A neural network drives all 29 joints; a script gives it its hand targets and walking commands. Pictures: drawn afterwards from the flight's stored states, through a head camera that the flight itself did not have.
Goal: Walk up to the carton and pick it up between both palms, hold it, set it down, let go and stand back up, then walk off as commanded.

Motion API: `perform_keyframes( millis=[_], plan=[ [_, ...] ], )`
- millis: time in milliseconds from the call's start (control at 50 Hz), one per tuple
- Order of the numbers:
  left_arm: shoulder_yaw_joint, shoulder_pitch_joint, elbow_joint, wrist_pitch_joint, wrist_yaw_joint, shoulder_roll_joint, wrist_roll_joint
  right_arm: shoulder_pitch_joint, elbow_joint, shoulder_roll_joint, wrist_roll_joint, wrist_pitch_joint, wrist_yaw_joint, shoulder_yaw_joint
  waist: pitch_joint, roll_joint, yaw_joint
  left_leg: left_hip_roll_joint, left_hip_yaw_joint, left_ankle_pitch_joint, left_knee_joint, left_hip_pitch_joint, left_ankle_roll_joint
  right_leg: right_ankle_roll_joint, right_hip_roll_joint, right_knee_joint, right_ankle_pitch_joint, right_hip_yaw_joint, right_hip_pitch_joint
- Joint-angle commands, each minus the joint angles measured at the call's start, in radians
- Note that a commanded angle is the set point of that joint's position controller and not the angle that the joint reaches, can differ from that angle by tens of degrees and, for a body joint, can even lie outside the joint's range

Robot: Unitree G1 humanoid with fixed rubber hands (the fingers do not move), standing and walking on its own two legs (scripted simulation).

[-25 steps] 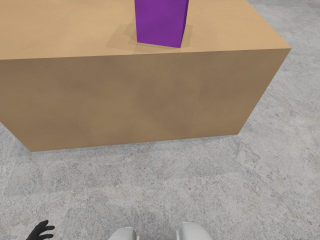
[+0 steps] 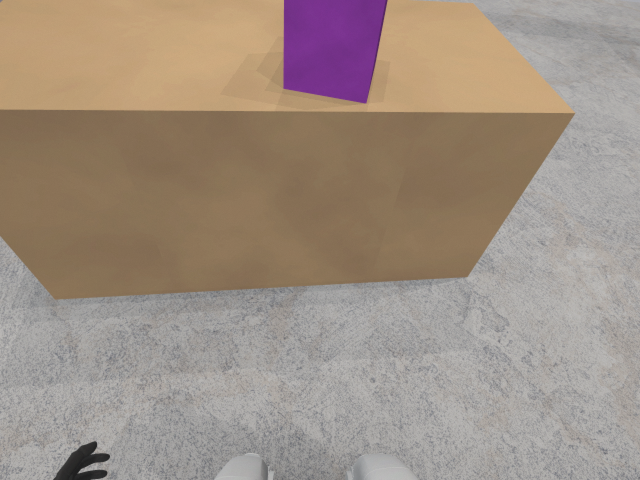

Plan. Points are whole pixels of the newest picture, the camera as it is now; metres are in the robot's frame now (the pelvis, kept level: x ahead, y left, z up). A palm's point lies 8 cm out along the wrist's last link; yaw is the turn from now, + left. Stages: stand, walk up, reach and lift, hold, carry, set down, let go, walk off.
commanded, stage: walk up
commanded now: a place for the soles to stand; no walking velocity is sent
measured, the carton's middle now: (337, 22) +1.01 -0.11 +0.11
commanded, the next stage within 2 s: none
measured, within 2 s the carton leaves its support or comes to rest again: neither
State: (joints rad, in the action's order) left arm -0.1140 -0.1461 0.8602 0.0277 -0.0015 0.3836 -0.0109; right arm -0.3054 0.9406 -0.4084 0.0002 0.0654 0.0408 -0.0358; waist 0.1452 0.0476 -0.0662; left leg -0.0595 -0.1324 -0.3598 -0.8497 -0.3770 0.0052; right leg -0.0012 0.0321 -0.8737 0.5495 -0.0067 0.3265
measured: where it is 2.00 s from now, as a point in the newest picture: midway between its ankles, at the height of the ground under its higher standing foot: outside the picture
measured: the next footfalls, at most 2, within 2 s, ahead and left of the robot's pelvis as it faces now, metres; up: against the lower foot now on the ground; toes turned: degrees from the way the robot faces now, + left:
none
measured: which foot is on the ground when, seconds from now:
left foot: down 0.00-1.00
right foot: down 0.00-1.00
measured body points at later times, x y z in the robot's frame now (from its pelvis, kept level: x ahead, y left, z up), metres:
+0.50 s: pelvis +0.01 -0.01 +0.00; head +0.04 +0.01 +0.45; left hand +0.14 +0.30 -0.12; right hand +0.03 -0.35 -0.10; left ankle +0.06 +0.12 -0.70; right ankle +0.03 -0.15 -0.70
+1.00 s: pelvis +0.02 -0.01 +0.00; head +0.05 +0.02 +0.45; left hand +0.15 +0.30 -0.12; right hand +0.05 -0.34 -0.09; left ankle +0.06 +0.12 -0.70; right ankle +0.03 -0.15 -0.70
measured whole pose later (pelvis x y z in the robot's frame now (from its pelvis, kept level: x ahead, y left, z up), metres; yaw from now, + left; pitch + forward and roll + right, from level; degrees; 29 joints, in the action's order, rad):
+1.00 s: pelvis +0.02 -0.01 +0.00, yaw +1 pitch -3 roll -1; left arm -0.11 -0.15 0.87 0.01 0.00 0.38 -0.01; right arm -0.28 0.94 -0.41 0.00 0.07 0.04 -0.04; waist 0.12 0.04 -0.07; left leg -0.06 -0.15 -0.38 -0.85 -0.40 0.01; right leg 0.01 0.02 -0.84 0.49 0.00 0.33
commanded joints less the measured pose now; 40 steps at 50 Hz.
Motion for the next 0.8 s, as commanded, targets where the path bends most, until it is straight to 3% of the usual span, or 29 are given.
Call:
perform_keyframes(
  millis=[0,40,60,80,100,120,140,160,200,220,240,280,300,320,380,420,460,480,500,520,540,560,580,600,620,640,700,740,780],
  plan=[
    [-0.047,0.010,-0.047,-0.013,-0.009,0.198,0.010,0.078,-0.057,-0.292,0.028,0.018,0.004,-0.062,-0.056,-0.210,0.087,0.239,-0.572,-0.077,0.461,-0.053,-0.211,-0.051,-0.023,0.018,-0.019,-0.067,0.065],
    [-0.043,-0.022,-0.032,-0.027,-0.003,0.190,0.002,0.117,-0.066,-0.275,0.024,0.011,0.002,-0.059,-0.092,-0.177,0.123,0.199,-0.474,0.058,0.382,-0.098,-0.178,-0.060,-0.025,0.205,-0.118,-0.050,-0.076],
    [-0.048,-0.031,-0.029,-0.032,-0.001,0.206,-0.008,0.121,-0.071,-0.246,0.013,0.008,0.001,-0.048,-0.117,-0.125,0.134,0.156,-0.390,0.031,0.340,-0.185,-0.141,-0.063,-0.008,0.276,-0.142,-0.068,-0.187],
    [-0.046,-0.030,-0.030,-0.035,0.002,0.224,-0.017,0.126,-0.071,-0.210,0.010,0.006,0.000,-0.038,-0.121,-0.003,0.147,0.097,-0.275,-0.007,0.244,-0.260,-0.093,-0.088,0.080,0.382,-0.041,-0.189,-0.226],
    [-0.057,-0.017,-0.036,-0.038,0.000,0.274,-0.017,0.123,-0.077,-0.189,0.004,0.003,0.001,-0.037,-0.098,0.065,0.137,-0.018,-0.119,-0.102,0.093,-0.288,-0.048,-0.139,0.190,0.519,0.139,-0.357,-0.186],
    [-0.066,0.021,-0.043,-0.041,-0.003,0.321,-0.016,0.082,-0.053,-0.203,0.007,-0.001,0.006,-0.047,-0.070,0.146,0.119,-0.067,0.009,-0.196,-0.092,-0.246,-0.037,-0.214,0.314,0.600,0.231,-0.483,-0.077],
    [-0.065,0.080,-0.059,-0.044,-0.004,0.330,-0.014,0.047,-0.040,-0.220,0.011,-0.003,0.009,-0.054,-0.025,0.118,0.096,-0.021,0.042,-0.231,-0.158,-0.196,-0.027,-0.258,0.374,0.588,0.201,-0.492,0.004],
    [-0.056,0.096,-0.072,-0.042,-0.005,0.302,-0.014,0.001,-0.024,-0.231,0.013,-0.001,0.005,-0.053,-0.035,0.054,0.073,0.001,0.053,-0.220,-0.151,-0.122,-0.028,-0.250,0.347,0.548,0.127,-0.426,0.036],
    [-0.044,0.115,-0.083,-0.042,-0.001,0.262,-0.012,-0.052,-0.006,-0.228,0.007,0.010,-0.007,-0.062,-0.062,0.090,0.039,0.008,0.099,-0.077,-0.012,0.010,-0.050,-0.202,0.271,0.438,-0.093,-0.279,0.069],
    [-0.037,0.115,-0.085,-0.036,0.000,0.261,-0.012,-0.065,-0.004,-0.234,0.011,0.015,-0.010,-0.068,-0.068,0.093,0.029,0.004,0.098,0.021,0.081,0.074,-0.056,-0.151,0.214,0.373,-0.174,-0.199,0.097],
    [-0.034,0.115,-0.085,-0.029,-0.002,0.239,-0.008,-0.068,-0.001,-0.243,0.014,0.023,-0.005,-0.066,-0.067,0.055,0.026,0.020,0.026,0.106,0.182,0.082,-0.069,-0.124,0.171,0.282,-0.279,-0.150,0.082],
    [-0.030,0.110,-0.084,-0.014,-0.004,0.190,0.012,-0.019,-0.029,-0.295,0.022,0.035,0.003,-0.071,-0.139,-0.125,0.058,0.214,-0.429,0.150,0.387,0.041,-0.162,-0.032,-0.011,0.005,-0.158,-0.015,0.055],
    [-0.031,0.088,-0.080,-0.005,-0.001,0.189,0.013,0.003,-0.024,-0.313,0.021,0.033,0.004,-0.067,-0.137,-0.147,0.070,0.259,-0.611,0.031,0.442,0.043,-0.206,-0.036,-0.044,-0.015,0.043,-0.049,0.085],
    [-0.037,0.071,-0.071,-0.003,0.003,0.214,0.015,0.023,-0.026,-0.330,0.019,0.032,0.004,-0.069,-0.103,-0.175,0.069,0.286,-0.675,-0.007,0.456,0.001,-0.241,-0.035,-0.042,-0.056,0.112,-0.093,0.102],
    [-0.038,0.031,-0.050,-0.021,-0.001,0.201,0.015,0.102,-0.051,-0.286,0.023,0.024,0.011,-0.054,-0.072,-0.187,0.097,0.244,-0.563,0.129,0.411,-0.044,-0.230,-0.045,-0.016,0.033,0.000,-0.079,0.060],
    [-0.036,-0.008,-0.041,-0.036,0.001,0.182,0.006,0.114,-0.055,-0.251,0.011,0.020,0.010,-0.045,-0.115,-0.128,0.130,0.187,-0.437,0.253,0.327,-0.125,-0.166,-0.061,-0.006,0.241,-0.171,-0.064,-0.127],
    [-0.045,0.011,-0.041,-0.048,0.003,0.248,-0.007,0.117,-0.058,-0.211,0.003,0.015,0.004,-0.031,-0.143,-0.037,0.126,0.055,-0.172,0.266,0.158,-0.156,-0.068,-0.110,0.112,0.377,-0.156,-0.198,-0.161],
    [-0.051,0.015,-0.041,-0.048,0.003,0.272,-0.013,0.103,-0.056,-0.192,0.004,0.011,0.003,-0.027,-0.132,0.023,0.113,-0.002,-0.069,0.164,0.065,-0.168,-0.049,-0.151,0.186,0.456,-0.097,-0.315,-0.145],
    [-0.053,0.038,-0.035,-0.047,0.003,0.305,-0.016,0.058,-0.041,-0.204,0.002,0.005,0.005,-0.040,-0.112,0.097,0.088,-0.029,0.010,0.006,-0.021,-0.131,-0.051,-0.208,0.277,0.484,-0.046,-0.348,-0.077],
    [-0.049,0.086,-0.056,-0.048,-0.001,0.289,-0.012,0.012,-0.024,-0.212,-0.004,0.001,0.002,-0.041,-0.104,0.114,0.062,-0.013,0.059,-0.097,-0.038,-0.080,-0.049,-0.240,0.295,0.458,-0.087,-0.327,-0.033],
    [-0.046,0.111,-0.066,-0.043,-0.003,0.272,-0.013,-0.008,-0.015,-0.213,0.000,0.006,-0.002,-0.043,-0.115,0.099,0.045,0.007,0.068,-0.072,0.019,-0.003,-0.057,-0.228,0.275,0.405,-0.147,-0.280,0.001],
    [-0.033,0.113,-0.069,-0.038,-0.005,0.234,-0.009,-0.026,-0.003,-0.224,0.007,0.016,-0.002,-0.045,-0.120,0.049,0.041,0.019,0.044,0.045,0.114,0.062,-0.066,-0.172,0.214,0.344,-0.235,-0.186,0.034],
    [-0.028,0.110,-0.069,-0.032,-0.003,0.214,-0.006,-0.018,-0.010,-0.242,0.014,0.027,-0.002,-0.049,-0.112,-0.044,0.044,0.074,-0.101,0.170,0.230,0.044,-0.088,-0.116,0.127,0.216,-0.319,-0.119,0.025],
    [-0.028,0.094,-0.073,-0.026,-0.005,0.206,0.002,0.000,-0.026,-0.279,0.016,0.035,-0.003,-0.054,-0.147,-0.138,0.062,0.173,-0.317,0.258,0.333,0.013,-0.144,-0.050,0.025,0.058,-0.288,-0.026,0.005],
    [-0.031,0.088,-0.068,-0.017,0.003,0.198,0.013,0.013,-0.022,-0.303,0.020,0.033,-0.003,-0.059,-0.138,-0.176,0.062,0.242,-0.526,0.231,0.394,0.037,-0.194,-0.031,-0.041,-0.008,-0.095,-0.032,0.067],
    [-0.034,0.067,-0.073,-0.015,0.007,0.209,0.009,0.022,-0.036,-0.322,0.019,0.035,0.001,-0.063,-0.139,-0.188,0.068,0.284,-0.633,0.221,0.419,0.056,-0.235,-0.031,-0.059,-0.018,0.062,-0.064,0.100],
    [-0.030,0.046,-0.053,-0.025,0.003,0.196,0.011,0.091,-0.045,-0.283,0.019,0.028,0.009,-0.048,-0.097,-0.193,0.104,0.243,-0.542,0.273,0.374,-0.007,-0.231,-0.055,-0.027,0.080,0.003,-0.079,0.033],
    [-0.029,-0.006,-0.039,-0.042,0.002,0.193,0.001,0.139,-0.047,-0.239,0.010,0.017,0.007,-0.034,-0.147,-0.142,0.142,0.159,-0.351,0.363,0.282,-0.100,-0.140,-0.076,0.022,0.286,-0.193,-0.105,-0.160],
    [-0.045,0.012,-0.034,-0.052,0.005,0.263,-0.010,0.118,-0.046,-0.190,0.005,0.012,0.003,-0.027,-0.140,0.014,0.115,0.015,-0.084,0.247,0.087,-0.153,-0.051,-0.146,0.164,0.409,-0.225,-0.281,-0.177]
  ],
)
